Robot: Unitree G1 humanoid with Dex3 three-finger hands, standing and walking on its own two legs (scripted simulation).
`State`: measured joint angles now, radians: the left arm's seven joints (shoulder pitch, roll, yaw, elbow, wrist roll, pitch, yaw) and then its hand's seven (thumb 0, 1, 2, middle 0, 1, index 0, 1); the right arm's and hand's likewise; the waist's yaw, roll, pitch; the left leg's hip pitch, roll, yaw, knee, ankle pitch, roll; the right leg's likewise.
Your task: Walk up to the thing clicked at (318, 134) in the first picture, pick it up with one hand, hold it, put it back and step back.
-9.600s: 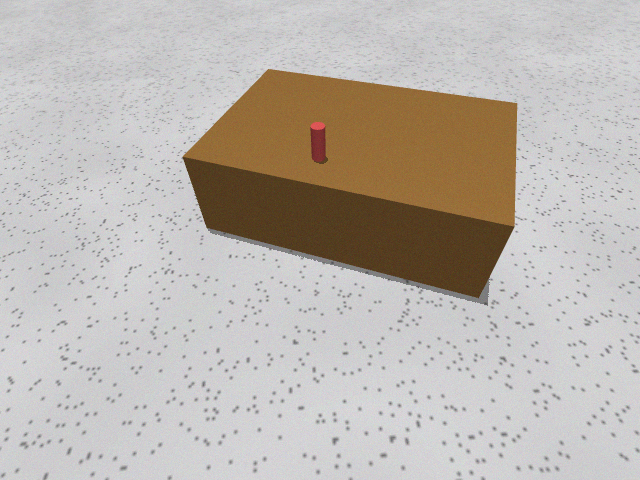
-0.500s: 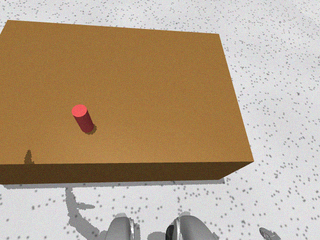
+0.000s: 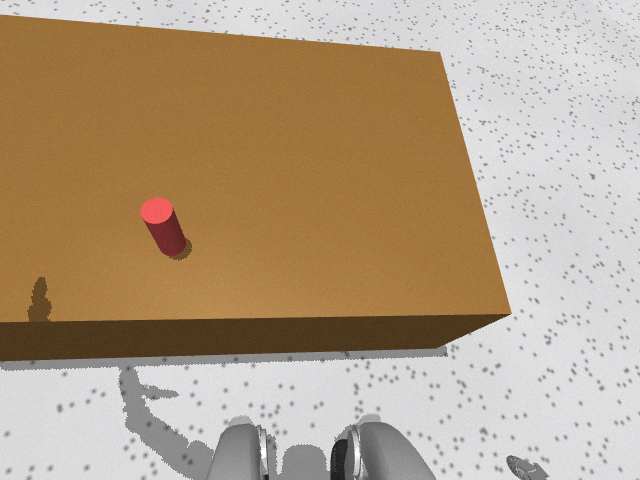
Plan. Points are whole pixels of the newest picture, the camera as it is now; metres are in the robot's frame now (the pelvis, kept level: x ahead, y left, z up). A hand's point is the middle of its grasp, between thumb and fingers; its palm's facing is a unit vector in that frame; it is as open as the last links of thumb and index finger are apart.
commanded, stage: go down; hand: left
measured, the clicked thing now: (165, 228) +0.54 +0.25 -0.23
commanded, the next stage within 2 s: approach in 1.44 s
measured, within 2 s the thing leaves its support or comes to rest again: neither
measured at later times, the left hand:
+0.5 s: hand out of the picture +0.41 +0.43 +0.04, palm faces +0.31 -0.95 -0.05, open 17.0 cm
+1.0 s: hand out of the picture +0.43 +0.44 +0.04, palm faces +0.31 -0.95 -0.03, open 16.8 cm
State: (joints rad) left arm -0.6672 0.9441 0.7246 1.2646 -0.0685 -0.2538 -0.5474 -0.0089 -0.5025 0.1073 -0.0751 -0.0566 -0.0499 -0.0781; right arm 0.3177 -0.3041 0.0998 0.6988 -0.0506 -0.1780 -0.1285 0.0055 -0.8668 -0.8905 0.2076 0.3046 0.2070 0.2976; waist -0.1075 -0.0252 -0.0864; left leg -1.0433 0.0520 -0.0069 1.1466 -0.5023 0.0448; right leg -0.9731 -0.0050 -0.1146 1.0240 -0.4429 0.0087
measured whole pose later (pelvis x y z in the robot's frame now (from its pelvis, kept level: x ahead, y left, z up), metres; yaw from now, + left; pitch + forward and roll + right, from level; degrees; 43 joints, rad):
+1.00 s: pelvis +0.00 +0.00 -0.02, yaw -1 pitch +27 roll -7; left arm -0.84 1.09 0.78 1.34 -0.07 -0.28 -0.60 -0.01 -0.39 0.13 -0.07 -0.07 -0.04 -0.09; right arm 0.32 -0.32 0.14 0.67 -0.06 -0.14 -0.12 0.00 -0.87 -0.89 0.21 0.30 0.21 0.30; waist -0.15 -0.03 -0.07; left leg -1.19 0.06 -0.03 1.25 -0.53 0.05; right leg -1.10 0.00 -0.13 1.10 -0.46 0.01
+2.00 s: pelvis -0.03 +0.00 -0.12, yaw -4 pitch +36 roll -10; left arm -1.00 1.07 0.76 1.45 -0.09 -0.52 -0.52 -0.01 -0.50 0.04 -0.08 -0.07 -0.06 -0.07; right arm 0.25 -0.33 0.19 0.63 -0.10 -0.10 -0.03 0.00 -0.89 -0.89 0.21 0.30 0.21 0.30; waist -0.22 -0.05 -0.08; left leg -1.63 0.07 -0.05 1.63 -0.64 0.05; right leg -1.55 0.00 -0.14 1.50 -0.57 0.00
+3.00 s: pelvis -0.07 -0.01 -0.29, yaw -8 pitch +36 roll -12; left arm -1.26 1.03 0.51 1.23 -0.01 -0.28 -0.24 -0.01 -0.61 0.06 -0.17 -0.20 -0.21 -0.17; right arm 0.26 -0.32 0.23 0.55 -0.07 0.13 0.01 0.00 -0.89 -0.88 0.20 0.30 0.20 0.30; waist -0.27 -0.02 -0.05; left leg -2.18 0.07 -0.10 2.22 -0.69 0.06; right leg -2.09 -0.03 -0.17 2.08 -0.64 -0.02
